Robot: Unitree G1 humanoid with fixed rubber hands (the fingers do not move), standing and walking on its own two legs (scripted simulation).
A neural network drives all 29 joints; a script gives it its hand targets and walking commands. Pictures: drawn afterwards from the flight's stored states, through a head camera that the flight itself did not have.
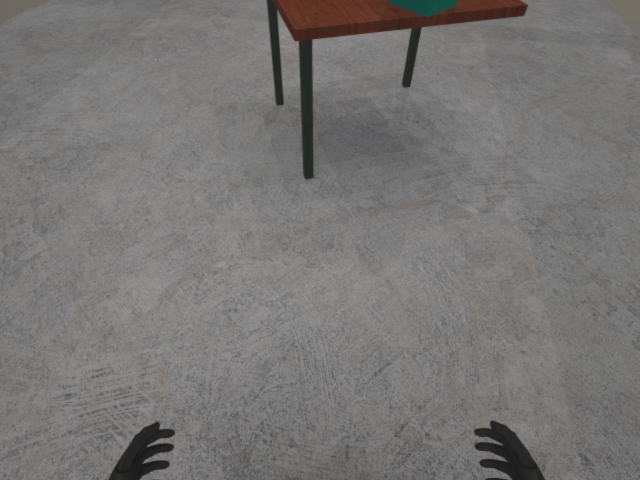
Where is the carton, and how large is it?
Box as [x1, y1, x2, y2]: [388, 0, 456, 16]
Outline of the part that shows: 388,0 388,2 424,16 428,16 452,7 455,5 456,0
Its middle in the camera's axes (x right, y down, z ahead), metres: +0.39 -0.98 +1.37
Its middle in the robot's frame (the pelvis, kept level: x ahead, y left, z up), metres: +1.68 -0.40 +0.08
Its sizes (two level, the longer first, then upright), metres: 0.188 0.171 0.287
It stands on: a table, 0.70 m high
